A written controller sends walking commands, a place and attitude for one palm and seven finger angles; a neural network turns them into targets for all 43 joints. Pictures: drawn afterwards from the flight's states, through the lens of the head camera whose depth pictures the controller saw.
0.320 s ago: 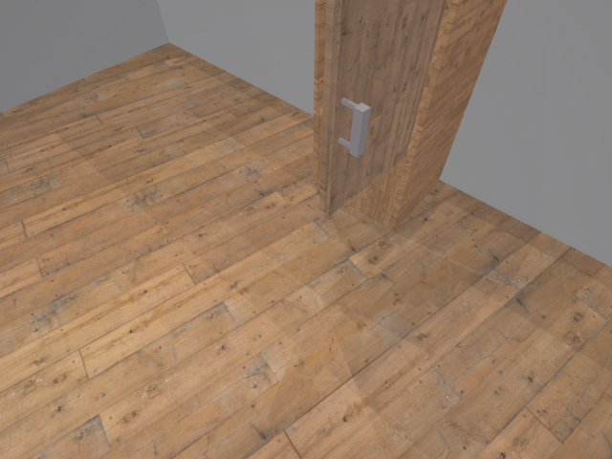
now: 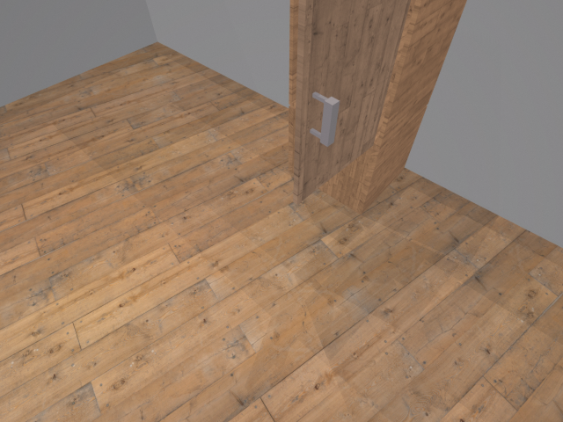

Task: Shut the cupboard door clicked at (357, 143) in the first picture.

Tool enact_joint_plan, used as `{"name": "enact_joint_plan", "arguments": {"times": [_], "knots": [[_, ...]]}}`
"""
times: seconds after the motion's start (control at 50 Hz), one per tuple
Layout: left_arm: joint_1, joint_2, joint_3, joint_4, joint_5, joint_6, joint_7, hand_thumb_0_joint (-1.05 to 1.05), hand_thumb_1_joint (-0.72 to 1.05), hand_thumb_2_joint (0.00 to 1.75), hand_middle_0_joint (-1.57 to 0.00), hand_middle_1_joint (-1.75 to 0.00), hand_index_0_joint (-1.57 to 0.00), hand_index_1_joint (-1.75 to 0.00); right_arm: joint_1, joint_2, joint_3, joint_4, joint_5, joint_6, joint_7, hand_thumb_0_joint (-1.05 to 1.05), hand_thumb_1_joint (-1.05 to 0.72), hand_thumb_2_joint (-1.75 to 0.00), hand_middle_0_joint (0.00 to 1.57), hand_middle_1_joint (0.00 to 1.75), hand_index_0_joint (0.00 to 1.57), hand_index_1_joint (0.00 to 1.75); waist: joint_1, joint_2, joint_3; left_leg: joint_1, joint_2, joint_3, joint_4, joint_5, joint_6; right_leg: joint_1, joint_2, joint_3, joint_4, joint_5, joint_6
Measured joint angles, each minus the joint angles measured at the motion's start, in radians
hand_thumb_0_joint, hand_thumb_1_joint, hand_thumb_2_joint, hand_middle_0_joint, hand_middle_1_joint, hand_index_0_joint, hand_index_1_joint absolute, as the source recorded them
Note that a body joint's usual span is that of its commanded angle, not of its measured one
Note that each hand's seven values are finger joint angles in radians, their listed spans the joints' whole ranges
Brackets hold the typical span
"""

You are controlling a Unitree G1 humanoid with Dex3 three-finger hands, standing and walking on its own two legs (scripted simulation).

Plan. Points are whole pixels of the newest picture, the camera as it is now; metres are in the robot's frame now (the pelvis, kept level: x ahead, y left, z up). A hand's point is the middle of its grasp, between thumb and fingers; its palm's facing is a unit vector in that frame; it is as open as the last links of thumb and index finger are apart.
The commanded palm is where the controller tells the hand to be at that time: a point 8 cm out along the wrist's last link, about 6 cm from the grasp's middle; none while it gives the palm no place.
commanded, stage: look at it before walking up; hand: left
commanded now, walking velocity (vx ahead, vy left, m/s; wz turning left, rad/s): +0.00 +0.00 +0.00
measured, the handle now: (322, 118) +0.78 -0.06 -0.03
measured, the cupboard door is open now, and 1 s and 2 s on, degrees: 86 86 86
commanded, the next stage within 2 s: walk around to get in front in 0.52 s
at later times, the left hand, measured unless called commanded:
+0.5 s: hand out of the picture +0.06 +0.21 -0.16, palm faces -0.01 -0.96 -0.28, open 7.3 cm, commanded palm none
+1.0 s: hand out of the picture +0.07 +0.17 -0.18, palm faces -0.11 -0.96 -0.26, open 7.3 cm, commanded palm none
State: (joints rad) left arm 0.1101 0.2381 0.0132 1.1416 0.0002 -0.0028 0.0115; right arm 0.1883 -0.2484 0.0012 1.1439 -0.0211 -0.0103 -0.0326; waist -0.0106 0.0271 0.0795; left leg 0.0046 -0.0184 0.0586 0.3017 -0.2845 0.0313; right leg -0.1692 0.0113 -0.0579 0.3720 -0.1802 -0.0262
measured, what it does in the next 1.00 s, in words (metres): stands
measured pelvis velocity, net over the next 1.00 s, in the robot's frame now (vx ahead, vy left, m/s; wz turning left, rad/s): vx -0.01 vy -0.03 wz -0.15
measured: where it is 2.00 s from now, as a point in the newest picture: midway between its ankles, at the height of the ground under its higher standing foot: outside the picture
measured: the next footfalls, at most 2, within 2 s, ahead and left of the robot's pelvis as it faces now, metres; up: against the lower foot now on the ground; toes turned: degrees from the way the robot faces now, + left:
left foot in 1.62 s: +0.10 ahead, +0.07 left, +0.00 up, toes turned -32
right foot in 2.00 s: -0.02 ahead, -0.17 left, +0.00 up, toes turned -49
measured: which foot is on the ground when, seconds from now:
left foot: down 0.00-1.00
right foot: down 0.00-1.00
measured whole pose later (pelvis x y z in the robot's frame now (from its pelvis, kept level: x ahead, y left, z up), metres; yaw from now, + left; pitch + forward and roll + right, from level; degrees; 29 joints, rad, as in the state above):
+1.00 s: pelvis -0.01 -0.03 -0.02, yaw -9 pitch -1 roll +2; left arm 0.14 0.21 0.06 1.02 0.02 0.08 -0.02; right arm 0.22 -0.21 -0.03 1.03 -0.04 0.03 -0.05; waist 0.01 0.01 0.15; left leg -0.07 0.04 0.20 0.51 -0.40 0.00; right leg -0.39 0.01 0.00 0.87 -0.43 -0.01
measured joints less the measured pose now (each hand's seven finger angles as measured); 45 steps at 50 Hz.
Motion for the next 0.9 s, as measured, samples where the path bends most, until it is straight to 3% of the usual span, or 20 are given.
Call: {"name": "enact_joint_plan", "arguments": {"times": [0.66, 0.82, 0.9], "knots": [[-0.013, 0.026, -0.001, 0.004, 0.002, -0.007, -0.007, 0.0, 0.91, 0.9, -0.2, -0.3, -0.21, -0.3, -0.011, -0.03, -0.003, 0.0, -0.001, 0.004, 0.01, 0.01, -0.9, -0.9, 0.2, 0.3, 0.2, 0.3, 0.001, -0.002, -0.003, 0.0, 0.019, -0.007, -0.013, 0.016, -0.019, 0.013, 0.018, -0.009, -0.037, 0.026, -0.019], [0.014, 0.009, 0.018, -0.03, 0.005, 0.032, -0.002, 0.0, 0.91, 0.9, -0.2, -0.3, -0.2, -0.3, -0.011, 0.002, -0.015, -0.053, -0.002, 0.025, -0.009, 0.01, -0.9, -0.9, 0.2, 0.3, 0.2, 0.3, 0.012, -0.009, 0.007, -0.045, 0.032, 0.052, 0.077, -0.034, -0.023, -0.059, 0.036, 0.044, 0.061, -0.004, -0.023], [0.032, -0.003, 0.031, -0.069, 0.013, 0.062, -0.016, 0.0, 0.91, 0.9, -0.2, -0.3, -0.2, -0.3, 0.003, 0.029, -0.024, -0.094, -0.008, 0.037, -0.012, 0.01, -0.9, -0.9, 0.2, 0.3, 0.2, 0.3, 0.014, -0.031, 0.027, -0.068, 0.028, 0.101, 0.139, -0.071, -0.021, -0.141, 0.035, 0.078, 0.216, -0.065, -0.013]]}}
